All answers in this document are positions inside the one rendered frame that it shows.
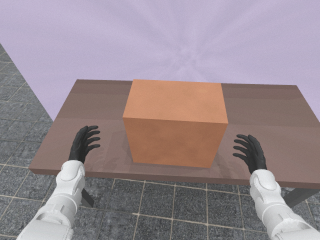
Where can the left robot forearm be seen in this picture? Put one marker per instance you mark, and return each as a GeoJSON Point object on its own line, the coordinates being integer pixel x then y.
{"type": "Point", "coordinates": [63, 204]}

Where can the table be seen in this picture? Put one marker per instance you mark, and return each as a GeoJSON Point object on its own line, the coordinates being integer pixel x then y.
{"type": "Point", "coordinates": [278, 116]}

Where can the right robot forearm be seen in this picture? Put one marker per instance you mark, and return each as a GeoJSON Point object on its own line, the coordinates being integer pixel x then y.
{"type": "Point", "coordinates": [271, 208]}

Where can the robot right hand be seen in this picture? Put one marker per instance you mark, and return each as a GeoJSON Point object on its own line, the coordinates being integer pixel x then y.
{"type": "Point", "coordinates": [254, 158]}

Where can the carton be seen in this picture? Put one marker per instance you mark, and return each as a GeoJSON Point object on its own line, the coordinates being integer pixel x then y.
{"type": "Point", "coordinates": [178, 123]}

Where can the robot right upper arm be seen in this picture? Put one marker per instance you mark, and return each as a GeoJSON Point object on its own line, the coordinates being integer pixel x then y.
{"type": "Point", "coordinates": [304, 234]}

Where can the robot left upper arm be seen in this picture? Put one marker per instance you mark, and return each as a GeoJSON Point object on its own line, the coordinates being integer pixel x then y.
{"type": "Point", "coordinates": [44, 230]}

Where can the robot left hand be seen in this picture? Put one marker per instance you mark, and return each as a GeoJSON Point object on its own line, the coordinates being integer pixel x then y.
{"type": "Point", "coordinates": [80, 148]}

